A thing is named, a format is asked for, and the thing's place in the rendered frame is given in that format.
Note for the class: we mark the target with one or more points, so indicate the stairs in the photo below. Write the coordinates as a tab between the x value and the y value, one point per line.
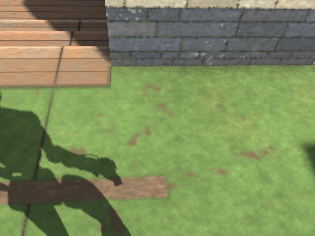
54	33

